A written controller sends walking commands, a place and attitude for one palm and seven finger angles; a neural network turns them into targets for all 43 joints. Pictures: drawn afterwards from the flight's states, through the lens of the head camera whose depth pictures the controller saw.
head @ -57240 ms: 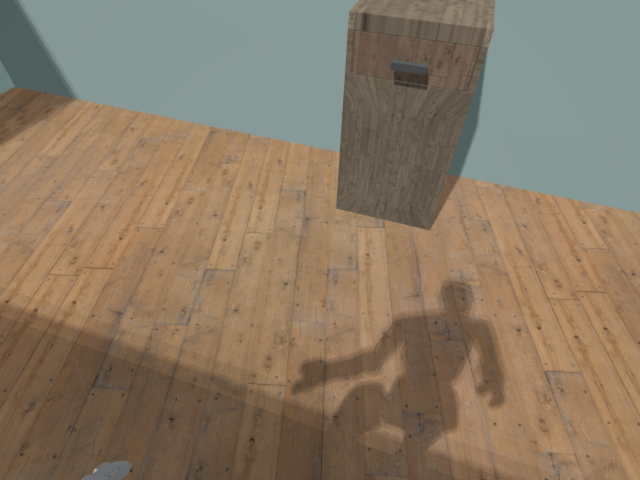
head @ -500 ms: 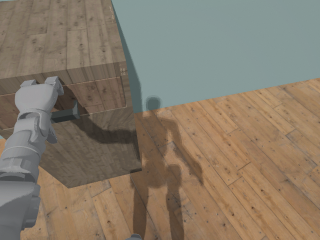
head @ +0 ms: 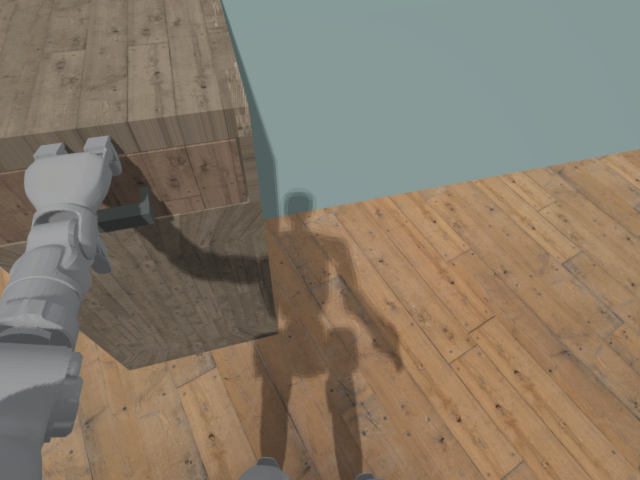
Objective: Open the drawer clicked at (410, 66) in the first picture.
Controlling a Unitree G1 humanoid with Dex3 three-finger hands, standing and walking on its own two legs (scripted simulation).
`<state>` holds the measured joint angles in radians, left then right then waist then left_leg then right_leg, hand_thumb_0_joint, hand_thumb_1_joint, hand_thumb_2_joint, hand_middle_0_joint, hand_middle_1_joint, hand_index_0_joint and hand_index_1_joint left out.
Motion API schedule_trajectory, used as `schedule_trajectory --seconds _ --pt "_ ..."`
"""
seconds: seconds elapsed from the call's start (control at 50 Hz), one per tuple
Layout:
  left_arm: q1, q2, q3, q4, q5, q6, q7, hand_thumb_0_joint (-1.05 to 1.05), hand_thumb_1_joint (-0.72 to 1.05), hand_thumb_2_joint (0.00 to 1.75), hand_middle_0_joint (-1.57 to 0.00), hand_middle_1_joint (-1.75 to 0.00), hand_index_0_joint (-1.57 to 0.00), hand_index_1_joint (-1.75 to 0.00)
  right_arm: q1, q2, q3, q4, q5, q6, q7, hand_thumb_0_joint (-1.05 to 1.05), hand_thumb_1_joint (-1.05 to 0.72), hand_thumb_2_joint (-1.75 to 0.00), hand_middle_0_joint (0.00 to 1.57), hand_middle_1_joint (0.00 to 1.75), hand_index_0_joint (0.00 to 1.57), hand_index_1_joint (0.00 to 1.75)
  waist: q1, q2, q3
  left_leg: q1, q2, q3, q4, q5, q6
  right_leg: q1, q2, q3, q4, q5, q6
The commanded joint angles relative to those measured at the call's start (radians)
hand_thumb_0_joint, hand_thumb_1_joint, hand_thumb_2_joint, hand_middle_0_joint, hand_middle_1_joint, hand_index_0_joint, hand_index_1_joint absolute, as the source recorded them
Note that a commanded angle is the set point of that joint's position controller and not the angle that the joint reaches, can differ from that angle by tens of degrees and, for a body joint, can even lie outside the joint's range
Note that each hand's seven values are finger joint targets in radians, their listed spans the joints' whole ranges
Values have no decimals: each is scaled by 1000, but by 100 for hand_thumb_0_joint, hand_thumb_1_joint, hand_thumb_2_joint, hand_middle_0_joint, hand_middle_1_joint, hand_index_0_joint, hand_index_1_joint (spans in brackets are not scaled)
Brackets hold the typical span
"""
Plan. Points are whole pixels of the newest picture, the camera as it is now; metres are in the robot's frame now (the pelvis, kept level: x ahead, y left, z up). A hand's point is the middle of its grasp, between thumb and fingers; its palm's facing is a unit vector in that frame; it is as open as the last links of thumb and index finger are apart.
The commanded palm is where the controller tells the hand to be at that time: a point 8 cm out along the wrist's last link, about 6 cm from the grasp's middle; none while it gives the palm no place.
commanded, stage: lower the fingers behind the handle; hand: left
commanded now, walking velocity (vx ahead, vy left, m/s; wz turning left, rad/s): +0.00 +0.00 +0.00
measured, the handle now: (111, 208) +0.50 +0.31 +0.00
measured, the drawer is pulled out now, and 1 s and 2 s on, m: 0.00 0.00 0.00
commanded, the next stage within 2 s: lift the fingers back up to retry in 0.86 s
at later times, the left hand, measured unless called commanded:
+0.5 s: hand (91, 209) +0.45 +0.30 +0.05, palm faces +0.03 +0.02 -1.00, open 13.8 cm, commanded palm +0.44 +0.31 +0.03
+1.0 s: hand (92, 210) +0.45 +0.30 +0.05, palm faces +0.03 +0.03 -1.00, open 13.8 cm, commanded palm +0.44 +0.30 +0.04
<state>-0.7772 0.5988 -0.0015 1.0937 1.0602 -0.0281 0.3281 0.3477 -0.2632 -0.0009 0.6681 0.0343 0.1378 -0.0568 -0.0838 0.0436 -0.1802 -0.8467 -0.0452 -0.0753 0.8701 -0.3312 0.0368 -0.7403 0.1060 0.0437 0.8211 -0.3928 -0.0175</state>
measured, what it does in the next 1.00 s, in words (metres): stands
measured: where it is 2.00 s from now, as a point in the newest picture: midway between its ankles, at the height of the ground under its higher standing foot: outside the picture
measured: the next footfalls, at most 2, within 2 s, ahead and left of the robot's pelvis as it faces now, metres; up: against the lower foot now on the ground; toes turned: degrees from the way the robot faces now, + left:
none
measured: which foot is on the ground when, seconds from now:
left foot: down 0.00-1.00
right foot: down 0.00-1.00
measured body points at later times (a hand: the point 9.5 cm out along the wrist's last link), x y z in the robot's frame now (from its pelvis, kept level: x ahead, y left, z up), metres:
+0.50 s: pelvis -0.02 +0.00 -0.02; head +0.06 +0.02 +0.43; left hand +0.45 +0.30 +0.11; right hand +0.03 -0.27 -0.13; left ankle +0.04 +0.09 -0.69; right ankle +0.00 -0.11 -0.69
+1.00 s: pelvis -0.04 +0.01 -0.03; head +0.05 +0.03 +0.42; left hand +0.45 +0.30 +0.10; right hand +0.01 -0.26 -0.14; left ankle +0.04 +0.09 -0.69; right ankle +0.00 -0.11 -0.69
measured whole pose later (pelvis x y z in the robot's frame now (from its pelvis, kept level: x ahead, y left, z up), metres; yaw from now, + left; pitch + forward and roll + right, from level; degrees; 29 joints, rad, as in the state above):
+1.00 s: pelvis -0.04 +0.01 -0.03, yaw +0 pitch +20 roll -4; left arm -0.93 0.63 -0.07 1.12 1.06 0.05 0.29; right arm 0.34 -0.26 0.04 0.64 0.04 0.10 -0.08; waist -0.12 0.03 -0.18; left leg -1.02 -0.05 -0.07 1.00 -0.33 0.05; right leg -0.91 0.10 0.02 0.97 -0.40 0.00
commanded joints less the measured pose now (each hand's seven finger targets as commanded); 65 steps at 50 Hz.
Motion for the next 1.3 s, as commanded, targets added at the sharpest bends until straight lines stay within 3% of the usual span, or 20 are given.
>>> schedule_trajectory --seconds 0.0,0.02,0.08,0.12,0.34,0.4,0.44,0.48,0.54,0.56,0.58,0.66,0.76,0.86,0.92,1.02,1.18,1.2,1.24,1.28 --pt "-247 244 23 22 14 55 -50 0 -50 30 -30 -120 -30 -120 89 -168 -54 -86 3 -24 -20 0 -90 -90 20 30 20 30 -32 -68 -135 146 2 56 -102 -39 30 21 -27 -24 -166 11 -12" --pt "-248 238 15 22 12 55 -51 0 -50 30 -30 -120 -30 -120 88 -170 -54 -87 2 -27 -20 0 -90 -90 20 30 20 30 -32 -46 -135 146 2 59 -98 -43 30 11 -27 -24 -162 5 -14" --pt "-256 267 32 34 11 56 -53 0 -50 30 -30 -120 -30 -120 91 -174 -49 -90 2 -26 -23 0 -90 -90 20 30 20 30 -35 -68 -144 127 4 56 -84 -43 31 6 -27 -23 -149 6 -13" --pt "-222 254 28 52 4 60 -56 0 -50 30 -30 -120 -30 -120 88 -174 -49 -94 3 -28 -21 0 -90 -90 20 30 20 30 -28 -81 -153 119 2 59 -79 -52 31 7 -28 -22 -148 -2 -12" --pt "-279 269 12 72 5 81 -69 0 -50 30 -30 -120 -30 -120 71 -181 -38 -101 5 -36 -29 0 -90 -90 20 30 20 30 -43 -88 -149 73 -1 48 -54 -111 32 -55 -28 -25 -121 -63 -12" --pt "-282 264 -1 72 12 84 -72 0 -50 30 -30 -120 -30 -120 65 -180 -36 -104 6 -38 -32 0 -90 -90 20 30 20 30 -41 -64 -145 61 -5 48 -49 -129 30 -75 -29 -29 -112 -85 -13" --pt "-313 250 -13 68 18 87 -75 0 -50 30 -30 -120 -30 -120 61 -180 -37 -101 5 -40 -34 0 -90 -90 20 30 20 30 -55 -67 -136 66 -1 39 -46 -141 30 -108 -28 -37 -100 -91 -14" --pt "-300 253 -9 69 13 92 -74 0 -50 30 -30 -120 -30 -120 64 -181 -35 -107 5 -44 -33 0 -90 -90 20 30 20 30 -47 -59 -144 70 -2 37 -49 -154 31 -110 -26 -40 -98 -104 -15" --pt "-327 261 -10 68 13 101 -80 0 -50 30 -30 -120 -30 -120 64 -181 -34 -104 4 -44 -37 0 -90 -90 20 30 20 30 -54 -78 -159 60 -1 35 -41 -165 30 -112 -28 -37 -93 -113 -13" --pt "-322 264 -12 70 15 104 -80 0 -50 30 -30 -120 -30 -120 62 -182 -31 -109 7 -45 -38 0 -90 -90 20 30 20 30 -50 -53 -154 63 -3 34 -47 -175 29 -117 -29 -39 -92 -125 -14" --pt "-346 243 -30 63 12 106 -80 0 -50 30 -30 -120 -30 -120 64 -180 -32 -108 7 -49 -39 0 -90 -90 20 30 20 30 -63 -57 -149 66 -1 34 -46 -182 30 -128 -28 -41 -92 -127 -12" --pt "-346 284 -10 78 13 120 -90 0 -50 30 -30 -120 -30 -120 63 -183 -27 -107 7 -48 -44 0 -90 -90 20 30 20 30 -57 -63 -159 57 -1 31 -42 -184 30 -123 -29 -41 -86 -132 -11" --pt "-387 251 -40 62 16 121 -99 0 -50 30 -30 -120 -30 -120 65 -181 -26 -107 7 -55 -48 0 -90 -90 20 30 20 30 -72 -41 -139 72 4 15 -51 -220 27 -172 -28 -53 -75 -149 -12" --pt "-364 224 -48 63 16 121 -102 0 -50 30 -30 -120 -30 -120 75 -178 -28 -107 3 -61 -46 0 -90 -90 20 30 20 30 -64 -27 -162 82 8 13 -45 -209 26 -179 -27 -56 -61 -133 -16" --pt "-372 243 -36 68 13 124 -101 0 -50 30 -30 -120 -30 -120 70 -180 -26 -106 5 -63 -47 0 -90 -90 20 30 20 30 -68 -60 -154 60 8 14 -41 -230 28 -171 -28 -51 -69 -157 -12" --pt "-386 259 -31 65 6 127 -105 0 -50 30 -30 -120 -30 -120 91 -180 -23 -107 7 -63 -48 0 -90 -90 20 30 20 30 -67 -24 -159 80 15 12 -53 -231 22 -165 -28 -52 -71 -144 -13" --pt "-407 297 15 -16 -10 94 -98 0 -50 30 -30 -120 -30 -120 111 -169 -27 -106 9 -66 -46 0 -90 -90 20 30 20 30 -44 -15 -199 123 20 19 -88 -211 23 -83 -29 -43 -104 -121 -7" --pt "-445 318 31 -65 -11 75 -96 0 -50 30 -30 -120 -30 -120 109 -168 -29 -105 8 -73 -46 0 -90 -90 20 30 20 30 -43 15 -208 130 24 19 -89 -211 24 -80 -31 -40 -103 -115 -7" --pt "-499 383 92 -197 -18 14 -85 0 -50 30 -30 -120 -30 -120 107 -165 -38 -106 3 -82 -51 0 -90 -90 20 30 20 30 -29 48 -306 176 28 18 -82 -153 29 -24 -31 -27 -101 -70 -10" --pt "-543 413 126 -345 -13 -56 -58 0 -50 30 -30 -120 -30 -120 124 -159 -54 -99 -2 -95 -55 0 -90 -90 20 30 20 30 -23 141 -436 301 32 7 -77 -56 27 -13 -27 -28 -92 -8 -13"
